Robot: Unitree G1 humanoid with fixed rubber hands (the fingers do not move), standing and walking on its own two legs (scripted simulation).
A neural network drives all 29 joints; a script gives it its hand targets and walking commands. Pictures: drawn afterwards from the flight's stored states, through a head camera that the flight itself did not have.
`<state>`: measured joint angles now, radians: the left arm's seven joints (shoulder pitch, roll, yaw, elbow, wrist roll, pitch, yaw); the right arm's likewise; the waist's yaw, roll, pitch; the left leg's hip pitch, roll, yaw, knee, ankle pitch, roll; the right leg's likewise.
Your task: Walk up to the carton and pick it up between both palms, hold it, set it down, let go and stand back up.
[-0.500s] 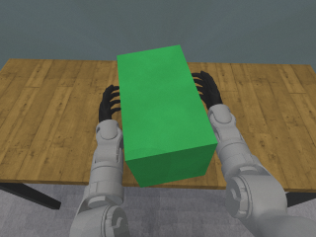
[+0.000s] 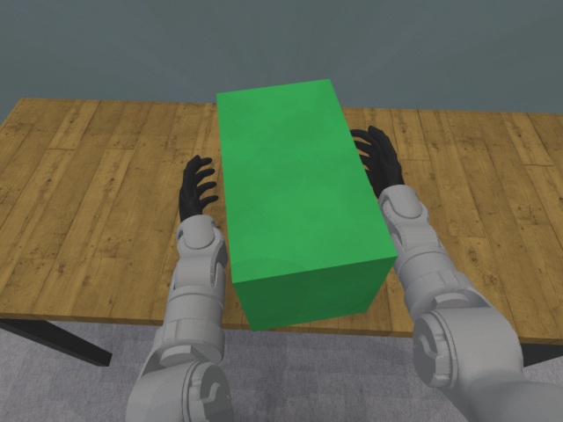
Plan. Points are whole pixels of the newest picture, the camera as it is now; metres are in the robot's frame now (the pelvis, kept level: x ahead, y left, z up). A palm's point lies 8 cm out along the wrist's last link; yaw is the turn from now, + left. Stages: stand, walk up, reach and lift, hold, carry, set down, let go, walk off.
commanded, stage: set down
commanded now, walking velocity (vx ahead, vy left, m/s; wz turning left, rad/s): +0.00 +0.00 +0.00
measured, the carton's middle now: (291, 203) +0.42 +0.01 +0.03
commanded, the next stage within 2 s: none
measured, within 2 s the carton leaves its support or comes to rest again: neither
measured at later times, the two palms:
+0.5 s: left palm (204, 234) +0.36 +0.14 +0.03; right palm (410, 186) +0.43 -0.17 +0.06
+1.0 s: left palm (184, 271) +0.29 +0.15 +0.05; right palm (450, 233) +0.35 -0.21 +0.06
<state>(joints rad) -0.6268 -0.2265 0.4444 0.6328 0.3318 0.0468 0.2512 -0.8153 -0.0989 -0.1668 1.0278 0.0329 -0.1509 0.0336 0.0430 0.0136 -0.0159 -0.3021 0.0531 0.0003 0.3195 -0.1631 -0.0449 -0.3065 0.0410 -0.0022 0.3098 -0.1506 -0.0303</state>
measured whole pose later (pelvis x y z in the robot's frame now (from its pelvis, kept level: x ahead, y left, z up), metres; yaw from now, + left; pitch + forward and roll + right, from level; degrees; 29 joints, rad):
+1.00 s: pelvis -0.06 -0.01 +0.00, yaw -1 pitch +7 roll +0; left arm -0.44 -0.14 0.24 0.50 0.11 0.09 0.28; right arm -0.72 -0.34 0.11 1.04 0.34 -0.15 0.09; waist 0.05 0.02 -0.03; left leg -0.37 0.07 0.00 0.35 -0.10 -0.05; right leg -0.38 0.06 0.00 0.34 -0.08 -0.05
